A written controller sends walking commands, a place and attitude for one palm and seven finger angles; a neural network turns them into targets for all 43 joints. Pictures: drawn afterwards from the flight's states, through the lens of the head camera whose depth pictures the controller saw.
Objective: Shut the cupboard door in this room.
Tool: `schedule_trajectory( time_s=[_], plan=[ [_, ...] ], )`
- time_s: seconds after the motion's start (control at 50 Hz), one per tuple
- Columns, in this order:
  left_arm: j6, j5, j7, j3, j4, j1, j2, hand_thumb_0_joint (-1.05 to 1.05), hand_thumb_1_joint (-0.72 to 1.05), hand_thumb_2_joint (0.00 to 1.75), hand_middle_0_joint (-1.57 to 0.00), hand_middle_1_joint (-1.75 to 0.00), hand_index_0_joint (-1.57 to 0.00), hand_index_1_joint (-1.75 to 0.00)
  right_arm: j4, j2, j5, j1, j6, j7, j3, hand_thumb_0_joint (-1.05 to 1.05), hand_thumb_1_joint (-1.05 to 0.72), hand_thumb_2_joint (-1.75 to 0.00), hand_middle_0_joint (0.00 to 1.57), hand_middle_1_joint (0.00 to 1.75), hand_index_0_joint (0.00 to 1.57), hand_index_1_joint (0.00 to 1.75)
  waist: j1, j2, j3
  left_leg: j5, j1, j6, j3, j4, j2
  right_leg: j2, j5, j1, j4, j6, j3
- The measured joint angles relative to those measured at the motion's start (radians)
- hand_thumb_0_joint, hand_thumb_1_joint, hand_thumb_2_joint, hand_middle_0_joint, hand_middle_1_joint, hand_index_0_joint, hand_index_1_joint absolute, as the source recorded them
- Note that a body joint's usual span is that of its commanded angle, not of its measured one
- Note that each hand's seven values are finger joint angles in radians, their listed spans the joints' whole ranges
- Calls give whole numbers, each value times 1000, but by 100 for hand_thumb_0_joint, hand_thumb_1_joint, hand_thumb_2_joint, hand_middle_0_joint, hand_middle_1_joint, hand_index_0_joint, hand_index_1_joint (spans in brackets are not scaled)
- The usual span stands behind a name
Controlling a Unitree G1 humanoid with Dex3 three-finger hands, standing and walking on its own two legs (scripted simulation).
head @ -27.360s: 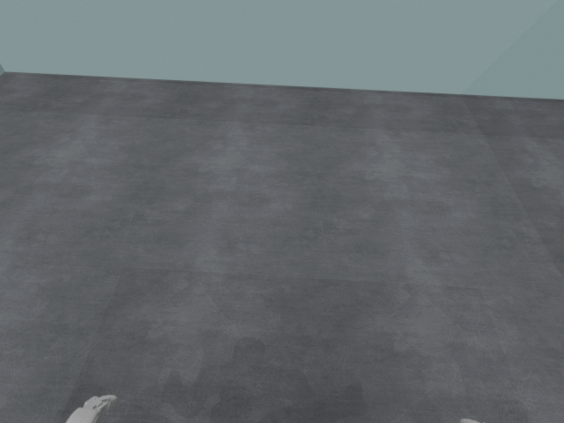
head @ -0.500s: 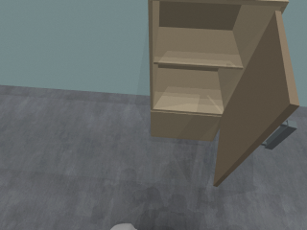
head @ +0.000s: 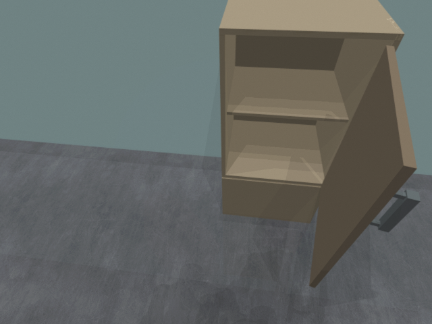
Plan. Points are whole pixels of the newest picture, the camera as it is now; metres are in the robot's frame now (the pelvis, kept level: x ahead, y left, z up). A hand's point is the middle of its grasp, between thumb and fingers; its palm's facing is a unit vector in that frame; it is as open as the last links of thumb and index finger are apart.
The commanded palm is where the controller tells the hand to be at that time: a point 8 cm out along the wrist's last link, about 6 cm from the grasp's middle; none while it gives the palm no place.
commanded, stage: stand and wait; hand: left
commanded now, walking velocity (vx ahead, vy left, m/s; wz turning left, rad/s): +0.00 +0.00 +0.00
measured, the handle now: (385, 209) +0.35 -0.33 +0.00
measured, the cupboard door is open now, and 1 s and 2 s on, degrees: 78 78 78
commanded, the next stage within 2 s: turn or walk to find it in 0.26 s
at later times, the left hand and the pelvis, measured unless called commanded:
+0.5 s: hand out of the picture +0.04 +0.18 -0.17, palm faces +0.07 -0.97 -0.23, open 7.4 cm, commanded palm none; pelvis +0.02 -0.01 +0.00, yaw +3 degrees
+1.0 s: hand out of the picture +0.02 +0.19 -0.17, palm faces +0.11 -0.97 -0.22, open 7.4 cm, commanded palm none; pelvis +0.04 +0.00 +0.00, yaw +6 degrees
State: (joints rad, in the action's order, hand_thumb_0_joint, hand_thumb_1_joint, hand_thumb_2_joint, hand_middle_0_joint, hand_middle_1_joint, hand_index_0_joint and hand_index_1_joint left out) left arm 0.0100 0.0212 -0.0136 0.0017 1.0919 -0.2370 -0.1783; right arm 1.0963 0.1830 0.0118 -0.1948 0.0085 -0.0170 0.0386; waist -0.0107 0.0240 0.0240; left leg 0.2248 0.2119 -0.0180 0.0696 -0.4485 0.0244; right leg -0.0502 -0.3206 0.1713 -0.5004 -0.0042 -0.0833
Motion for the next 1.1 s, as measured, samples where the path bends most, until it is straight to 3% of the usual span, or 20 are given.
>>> schedule_trajectory(
  time_s=[0.34, 0.46, 0.58, 0.64, 0.74, 0.84, 0.94, 1.1],
  plan=[
    [10, -9, -6, 3, 22, -4, -12, 1, 91, 90, -20, -30, -20, -30, 52, 12, -2, -28, -11, -14, -17, 0, -91, -90, 20, 30, 20, 30, 3, -31, 30, -8, -49, -27, -18, 57, 34, 41, 25, -71, 99, -23, -20],
    [-5, -9, -11, 16, -4, 13, -9, 1, 91, 90, -20, -30, -20, -30, 30, 3, 0, -29, 6, -14, -15, 0, -91, -90, 20, 30, 20, 30, 0, -23, 37, 25, -5, -25, -48, -18, 23, 28, -12, -54, 45, -21, -50],
    [-7, -1, -13, 23, -25, 19, -7, 0, 91, 90, -20, -30, -20, -30, 12, -1, 2, -13, 22, -8, -6, 0, -91, -90, 20, 30, 20, 30, 8, -11, 55, 90, 58, -11, -24, -150, 28, 10, -62, -44, -26, -6, -97],
    [-17, -5, -14, 26, -14, 13, -20, 1, 91, 90, -20, -30, -20, -30, 8, -22, 4, 3, 5, -5, -10, 0, -91, -90, 20, 30, 20, 30, 21, -56, 58, 83, 41, 20, -1, -131, -3, -27, -75, -29, -69, 14, -79],
    [-29, -9, -14, 16, 8, 15, -25, 1, 91, 90, -20, -30, -20, -30, 3, -35, 4, 20, -22, -22, -11, 0, -92, -90, 20, 30, 20, 30, 24, -73, 52, 51, 13, 43, 12, -53, -30, -33, -163, 30, -173, 23, -4],
    [-8, -2, -11, 9, 18, 6, -17, 1, 91, 90, -20, -30, -20, -30, 15, -25, -3, 24, -17, -20, -11, 0, -93, -90, 20, 30, 20, 30, 23, -53, 47, 40, -3, 31, -1, -34, -36, -32, 4, -8, -10, 24, 12],
    [0, -3, -5, -1, 35, -23, -7, 1, 91, 90, -20, -30, -20, -30, 26, -12, -5, 10, -12, -12, -11, 0, -92, -90, 20, 30, 20, 30, 15, -27, 15, 25, -39, 17, -13, 15, -19, -11, -2, -50, 45, 21, -3],
    [-4, -7, -11, 6, 15, -8, -7, 1, 91, 90, -20, -30, -20, -30, 23, -9, -4, -10, -9, -12, -18, 0, -91, -90, 20, 30, 20, 30, 8, -34, 29, 17, -30, 3, -38, 17, -9, 1, 1, -56, 57, 7, -28]
  ],
)
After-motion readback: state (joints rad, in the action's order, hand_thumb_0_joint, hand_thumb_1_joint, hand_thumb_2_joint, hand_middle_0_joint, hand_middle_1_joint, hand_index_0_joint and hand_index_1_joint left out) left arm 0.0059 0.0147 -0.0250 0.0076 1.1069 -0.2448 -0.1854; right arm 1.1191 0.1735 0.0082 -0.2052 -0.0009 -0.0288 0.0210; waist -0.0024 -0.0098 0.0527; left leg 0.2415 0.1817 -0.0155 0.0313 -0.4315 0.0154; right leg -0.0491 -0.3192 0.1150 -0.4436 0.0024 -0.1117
